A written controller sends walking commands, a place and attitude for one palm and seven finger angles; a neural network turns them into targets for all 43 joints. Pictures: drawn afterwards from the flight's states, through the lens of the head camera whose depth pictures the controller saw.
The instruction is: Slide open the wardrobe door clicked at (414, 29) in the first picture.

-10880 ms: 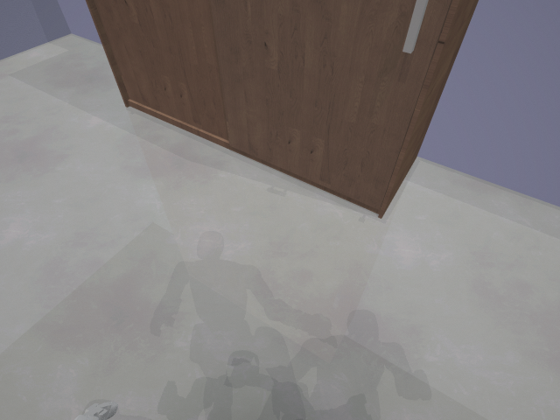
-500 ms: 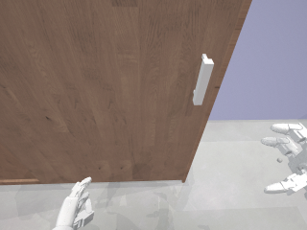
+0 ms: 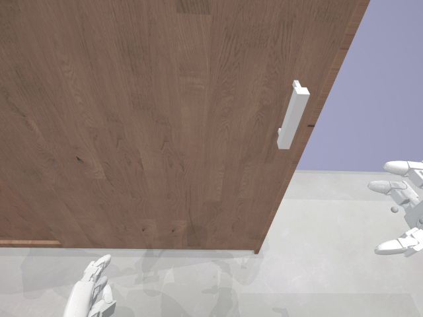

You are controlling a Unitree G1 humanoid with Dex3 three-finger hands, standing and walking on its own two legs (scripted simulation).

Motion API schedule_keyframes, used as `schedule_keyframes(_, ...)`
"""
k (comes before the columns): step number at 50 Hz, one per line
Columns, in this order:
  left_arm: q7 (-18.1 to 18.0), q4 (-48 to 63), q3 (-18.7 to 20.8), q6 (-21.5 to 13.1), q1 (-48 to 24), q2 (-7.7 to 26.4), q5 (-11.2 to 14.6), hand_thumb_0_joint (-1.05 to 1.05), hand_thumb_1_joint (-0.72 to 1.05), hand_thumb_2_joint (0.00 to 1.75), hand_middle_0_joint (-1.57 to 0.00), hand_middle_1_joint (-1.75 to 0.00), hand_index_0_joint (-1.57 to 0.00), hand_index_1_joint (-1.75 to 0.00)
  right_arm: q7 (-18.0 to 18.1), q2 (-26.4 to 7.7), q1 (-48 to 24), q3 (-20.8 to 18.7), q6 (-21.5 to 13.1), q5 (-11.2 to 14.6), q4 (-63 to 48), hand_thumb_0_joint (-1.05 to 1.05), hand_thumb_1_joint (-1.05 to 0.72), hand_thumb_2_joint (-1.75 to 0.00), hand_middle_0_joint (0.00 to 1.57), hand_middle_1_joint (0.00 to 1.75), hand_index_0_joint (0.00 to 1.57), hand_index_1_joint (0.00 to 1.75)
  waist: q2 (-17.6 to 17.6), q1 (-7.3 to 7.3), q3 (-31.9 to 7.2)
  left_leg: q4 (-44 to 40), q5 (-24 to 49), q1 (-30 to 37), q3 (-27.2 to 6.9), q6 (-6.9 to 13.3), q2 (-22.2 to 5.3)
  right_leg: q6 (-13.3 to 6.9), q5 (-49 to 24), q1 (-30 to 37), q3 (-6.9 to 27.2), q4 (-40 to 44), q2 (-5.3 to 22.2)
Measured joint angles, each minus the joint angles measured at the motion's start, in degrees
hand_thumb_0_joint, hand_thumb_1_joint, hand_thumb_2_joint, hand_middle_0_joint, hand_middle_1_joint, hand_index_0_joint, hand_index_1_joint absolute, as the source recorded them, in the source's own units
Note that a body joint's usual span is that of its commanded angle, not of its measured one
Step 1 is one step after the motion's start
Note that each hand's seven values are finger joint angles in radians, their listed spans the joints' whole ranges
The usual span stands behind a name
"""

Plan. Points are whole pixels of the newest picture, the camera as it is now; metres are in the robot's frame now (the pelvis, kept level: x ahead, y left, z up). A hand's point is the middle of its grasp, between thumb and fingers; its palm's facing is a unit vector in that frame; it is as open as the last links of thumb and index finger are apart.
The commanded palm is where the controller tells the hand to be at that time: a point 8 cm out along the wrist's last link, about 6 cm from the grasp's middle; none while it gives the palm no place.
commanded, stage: raise the hand with hooked fingers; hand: right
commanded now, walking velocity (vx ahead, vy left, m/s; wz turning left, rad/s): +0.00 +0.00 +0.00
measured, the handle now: (289, 115) +0.54 -0.16 +0.11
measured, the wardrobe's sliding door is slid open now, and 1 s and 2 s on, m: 0.00 0.00 0.00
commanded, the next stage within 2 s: move the hooked fingers beside the handle in 0.18 s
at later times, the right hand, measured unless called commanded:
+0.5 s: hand (385, 199) +0.29 -0.27 +0.13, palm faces +0.04 +1.00 -0.04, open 14.0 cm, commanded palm +0.27 -0.32 +0.13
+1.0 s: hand (354, 165) +0.37 -0.25 +0.12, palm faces +0.01 +1.00 -0.01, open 14.0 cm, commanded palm +0.35 -0.30 +0.13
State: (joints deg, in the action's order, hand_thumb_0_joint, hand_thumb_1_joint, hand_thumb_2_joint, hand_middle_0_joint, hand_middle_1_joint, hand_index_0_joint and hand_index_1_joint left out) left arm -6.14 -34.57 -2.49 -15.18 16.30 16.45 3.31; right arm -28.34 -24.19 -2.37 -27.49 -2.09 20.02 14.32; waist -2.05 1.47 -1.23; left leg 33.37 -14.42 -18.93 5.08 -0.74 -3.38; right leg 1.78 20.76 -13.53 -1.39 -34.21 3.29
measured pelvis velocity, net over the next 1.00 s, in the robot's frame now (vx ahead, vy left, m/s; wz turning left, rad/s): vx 0.00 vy -0.01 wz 0.01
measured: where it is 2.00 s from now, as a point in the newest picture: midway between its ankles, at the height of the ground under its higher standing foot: outside the picture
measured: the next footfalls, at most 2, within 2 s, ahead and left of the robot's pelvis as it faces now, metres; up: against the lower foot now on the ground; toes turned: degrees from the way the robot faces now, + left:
none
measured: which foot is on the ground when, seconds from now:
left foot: down 0.00-1.00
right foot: down 0.00-1.00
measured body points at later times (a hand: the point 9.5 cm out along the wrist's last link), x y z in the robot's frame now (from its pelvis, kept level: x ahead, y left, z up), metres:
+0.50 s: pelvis +0.00 +0.00 +0.00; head +0.00 +0.01 +0.45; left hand +0.16 +0.24 -0.08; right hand +0.29 -0.33 +0.14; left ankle +0.03 +0.13 -0.73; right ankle -0.03 -0.14 -0.73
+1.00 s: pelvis +0.00 -0.01 +0.00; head +0.03 +0.00 +0.45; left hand +0.13 +0.25 -0.09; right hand +0.37 -0.31 +0.13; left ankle +0.03 +0.13 -0.73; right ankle -0.03 -0.14 -0.73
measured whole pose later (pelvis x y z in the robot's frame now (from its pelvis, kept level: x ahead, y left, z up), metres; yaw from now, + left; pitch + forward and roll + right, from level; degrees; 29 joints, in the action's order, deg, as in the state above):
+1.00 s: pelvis +0.00 -0.01 +0.00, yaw +0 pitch +4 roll +0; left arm -6.3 -35.7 -2.9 -11.1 17.6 15.9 3.0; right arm -24.5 -25.6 -23.8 -23.5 -4.7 14.3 35.3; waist -1.0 -1.4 -1.5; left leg 34.3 -14.3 -24.1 4.2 -1.1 -3.8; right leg 1.3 20.9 -18.4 -2.0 -35.2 2.7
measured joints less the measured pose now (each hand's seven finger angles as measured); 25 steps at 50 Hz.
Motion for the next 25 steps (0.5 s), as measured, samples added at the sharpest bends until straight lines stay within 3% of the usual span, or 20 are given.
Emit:
schedule_keyframes(17,-0.7,0.1,-1.0,-0.4,-1.0,-0.8,0.1,0.01,0.90,0.90,-0.21,-0.30,-0.20,-0.30,0.0,-0.3,-1.3,1.0,-0.1,-0.7,1.5,-0.01,0.50,-0.30,0.30,1.20,0.30,1.20,-0.2,0.49,0.5,-0.4,0.4,0.5,0.3,0.0,-0.1,0.0,-0.4,0.1,0.3,0.1,-0.1)
schedule_keyframes(25,-1.2,-0.9,-1.2,0.1,-1.2,-0.8,0.0,0.01,0.90,0.90,-0.21,-0.31,-0.20,-0.30,0.9,0.0,-7.3,2.9,-0.6,-2.2,6.0,-0.01,0.50,-0.30,0.30,1.20,0.30,1.20,0.2,0.22,0.8,-0.2,0.4,-0.3,0.4,-0.1,-0.5,-0.2,-0.4,-0.7,0.5,-0.2,-0.5)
